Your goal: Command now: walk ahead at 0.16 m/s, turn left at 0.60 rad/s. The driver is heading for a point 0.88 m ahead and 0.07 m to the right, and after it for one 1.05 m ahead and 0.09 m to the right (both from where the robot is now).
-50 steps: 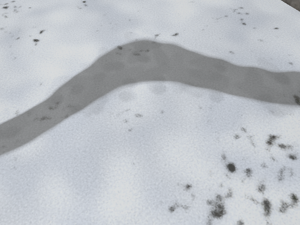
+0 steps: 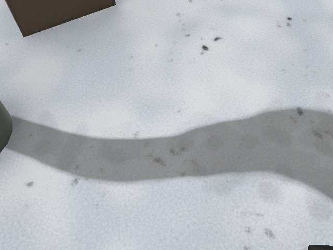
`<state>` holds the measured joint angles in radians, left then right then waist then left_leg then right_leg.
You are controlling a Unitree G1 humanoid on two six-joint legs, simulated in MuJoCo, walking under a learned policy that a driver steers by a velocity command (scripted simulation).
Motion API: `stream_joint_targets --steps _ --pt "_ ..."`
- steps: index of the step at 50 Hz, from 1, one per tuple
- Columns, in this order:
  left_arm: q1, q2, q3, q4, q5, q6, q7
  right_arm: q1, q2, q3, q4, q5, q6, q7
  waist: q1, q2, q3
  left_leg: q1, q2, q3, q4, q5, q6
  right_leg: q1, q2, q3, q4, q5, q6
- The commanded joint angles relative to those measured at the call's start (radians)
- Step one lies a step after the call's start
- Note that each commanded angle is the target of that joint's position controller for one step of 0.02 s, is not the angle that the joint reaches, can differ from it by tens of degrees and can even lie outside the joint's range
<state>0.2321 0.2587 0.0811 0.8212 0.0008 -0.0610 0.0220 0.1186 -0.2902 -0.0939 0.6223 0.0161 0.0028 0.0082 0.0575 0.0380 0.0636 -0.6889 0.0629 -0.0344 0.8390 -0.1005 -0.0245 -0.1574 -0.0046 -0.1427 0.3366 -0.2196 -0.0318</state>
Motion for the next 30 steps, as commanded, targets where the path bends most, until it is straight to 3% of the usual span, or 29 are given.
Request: stream_joint_targets --steps 1,4,6,7,8,9,10,11,12,13,14,16,18,21,24,25,26,27,28,29,30 --pt "-0.075 0.172 0.038 -0.071 -0.014 -0.001 0.012 -0.031 -0.030 -0.004 -0.074 -0.001 -0.008 0.022 -0.020 -0.134 -0.124 0.141 -0.012 0.039 -0.130 0.072 0.016 0.054 -0.244 0.052 -0.030 0.544 -0.131" --pt "-0.076 0.203 0.048 -0.073 -0.033 0.010 0.011 -0.041 -0.064 -0.020 -0.100 -0.003 0.000 0.038 -0.032 -0.156 -0.121 0.178 -0.036 0.067 -0.219 -0.050 0.057 0.110 -0.275 0.054 0.066 0.583 -0.111" --pt "-0.083 0.194 0.047 -0.077 -0.046 0.015 0.014 0.071 -0.097 -0.043 -0.072 -0.007 -0.002 0.034 -0.094 -0.127 -0.162 0.351 -0.098 0.107 -0.383 0.026 0.105 0.097 -0.230 0.005 0.263 0.651 -0.063" --pt "-0.033 0.170 0.041 -0.078 -0.029 0.011 0.009 0.161 -0.173 -0.070 -0.059 -0.010 -0.003 0.015 -0.124 -0.021 -0.222 0.563 -0.047 0.001 -0.416 0.356 0.158 -0.036 -0.163 -0.026 0.471 0.490 0.002" --pt "0.009 0.080 0.009 -0.119 0.034 0.004 -0.004 0.177 -0.278 -0.083 -0.079 -0.022 -0.001 -0.008 -0.065 0.253 -0.293 0.849 0.222 -0.352 -0.319 0.887 0.313 -0.403 -0.033 -0.040 0.824 -0.349 0.079" --pt "0.007 0.115 -0.001 -0.131 0.023 -0.004 -0.016 0.175 -0.248 -0.063 -0.104 -0.032 -0.010 -0.003 -0.101 0.231 -0.473 0.923 0.345 -0.587 -0.392 0.701 0.474 -0.528 0.033 0.177 1.025 -0.504 0.094" --pt "-0.073 0.167 0.012 -0.137 -0.008 0.001 -0.020 0.147 -0.196 -0.050 -0.110 -0.027 -0.013 0.003 -0.129 0.108 -0.424 0.867 0.283 -0.495 -0.419 0.589 0.429 -0.560 -0.004 0.232 1.052 -0.420 0.090" --pt "-0.101 0.161 0.009 -0.145 -0.008 0.011 -0.014 0.095 -0.161 -0.039 -0.103 -0.008 -0.014 0.002 -0.105 0.052 -0.342 0.778 0.226 -0.401 -0.423 0.485 0.365 -0.573 -0.029 0.229 0.996 -0.341 0.086" --pt "-0.104 0.151 0.008 -0.131 0.004 0.024 -0.003 0.057 -0.131 -0.027 -0.106 0.001 -0.009 -0.003 -0.083 -0.009 -0.289 0.679 0.192 -0.351 -0.440 0.400 0.320 -0.550 -0.055 0.226 0.925 -0.296 0.090" --pt "-0.101 0.153 0.010 -0.134 0.007 0.038 0.005 0.017 -0.121 -0.021 -0.108 0.001 -0.002 -0.009 -0.054 0.002 -0.255 0.571 0.165 -0.316 -0.459 0.350 0.300 -0.485 -0.064 0.220 0.850 -0.268 0.094" --pt "-0.092 0.142 0.007 -0.131 0.004 0.049 0.004 -0.006 -0.127 -0.020 -0.112 -0.012 0.003 -0.012 -0.036 0.028 -0.237 0.491 0.138 -0.286 -0.475 0.343 0.290 -0.420 -0.051 0.195 0.799 -0.246 0.096" --pt "-0.065 0.112 -0.003 -0.120 0.001 0.057 0.007 -0.011 -0.134 -0.022 -0.106 -0.028 0.005 -0.019 -0.029 0.064 -0.245 0.437 0.117 -0.251 -0.478 0.363 0.289 -0.347 -0.033 0.173 0.693 -0.230 0.105" --pt "-0.064 0.091 -0.014 -0.115 0.002 0.061 0.008 -0.011 -0.138 -0.023 -0.098 -0.026 0.006 -0.026 -0.039 0.075 -0.257 0.407 0.106 -0.234 -0.479 0.287 0.278 -0.285 -0.031 0.171 0.596 -0.186 0.103" --pt "-0.086 0.097 -0.015 -0.124 -0.002 0.067 0.003 -0.005 -0.127 -0.014 -0.086 -0.030 0.014 -0.029 -0.061 0.103 -0.241 0.373 0.109 -0.262 -0.493 0.070 0.263 -0.229 -0.030 0.169 0.498 -0.136 0.093" --pt "-0.068 0.075 -0.017 -0.124 0.003 0.063 -0.012 -0.015 -0.091 0.006 -0.073 -0.027 0.019 -0.021 -0.041 0.104 -0.200 0.318 0.085 -0.272 -0.471 -0.147 0.215 -0.112 -0.012 0.138 0.286 -0.044 0.059" --pt "-0.052 0.065 -0.018 -0.119 0.014 0.061 -0.019 0.010 -0.066 0.015 -0.060 -0.027 0.018 -0.019 -0.033 0.093 -0.188 0.289 0.055 -0.256 -0.457 -0.220 0.174 -0.045 -0.005 0.126 0.186 0.005 0.041" --pt "-0.043 0.090 -0.017 -0.127 0.034 0.058 -0.022 0.052 -0.037 0.024 -0.043 -0.033 0.013 -0.018 -0.045 0.041 -0.170 0.247 0.009 -0.225 -0.408 -0.299 0.116 0.004 -0.077 0.201 0.126 0.050 0.011" --pt "-0.082 0.165 -0.005 -0.146 0.047 0.057 -0.019 0.109 -0.025 0.025 -0.040 -0.038 0.007 -0.015 -0.110 -0.126 -0.138 0.213 -0.087 -0.118 -0.319 -0.350 0.056 -0.036 -0.206 0.341 0.071 0.063 -0.059" --pt "-0.111 0.139 -0.010 -0.143 0.052 0.054 -0.020 0.063 -0.051 0.018 -0.053 -0.033 0.001 -0.018 -0.103 -0.250 -0.116 0.326 -0.097 -0.053 -0.281 -0.297 0.025 -0.208 -0.266 0.438 -0.034 -0.074 -0.128" --pt "-0.185 0.098 -0.025 -0.165 0.046 0.046 -0.020 0.037 -0.065 0.012 -0.050 -0.035 0.000 -0.020 -0.116 -0.233 -0.083 0.401 -0.073 -0.058 -0.284 -0.208 0.017 -0.256 -0.227 0.413 -0.045 -0.177 -0.106" --pt "-0.178 0.083 -0.028 -0.160 0.039 0.041 -0.018 0.015 -0.052 0.013 -0.040 -0.040 0.003 -0.021 -0.104 -0.209 -0.083 0.435 -0.074 -0.054 -0.306 -0.145 0.015 -0.256 -0.178 0.362 -0.030 -0.224 -0.063"
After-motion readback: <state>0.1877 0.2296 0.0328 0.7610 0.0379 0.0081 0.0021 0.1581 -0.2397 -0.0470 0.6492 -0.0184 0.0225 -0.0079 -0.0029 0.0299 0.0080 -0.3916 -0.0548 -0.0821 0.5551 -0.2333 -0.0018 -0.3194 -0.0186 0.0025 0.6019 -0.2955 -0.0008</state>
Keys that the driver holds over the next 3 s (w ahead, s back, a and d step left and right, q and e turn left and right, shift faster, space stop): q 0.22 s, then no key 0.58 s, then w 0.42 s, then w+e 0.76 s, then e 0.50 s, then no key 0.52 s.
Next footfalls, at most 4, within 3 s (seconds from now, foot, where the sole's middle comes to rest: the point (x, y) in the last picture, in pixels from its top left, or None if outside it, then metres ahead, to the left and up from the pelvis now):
0.14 left None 0.19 0.14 -0.78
0.52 right None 0.18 -0.11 -0.78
1.50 right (197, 212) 0.58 -0.04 -0.78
2.02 left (157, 150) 0.87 0.15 -0.78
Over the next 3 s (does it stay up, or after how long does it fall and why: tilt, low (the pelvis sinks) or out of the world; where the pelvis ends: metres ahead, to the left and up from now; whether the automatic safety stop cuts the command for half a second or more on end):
stays up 0.87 0.01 -0.01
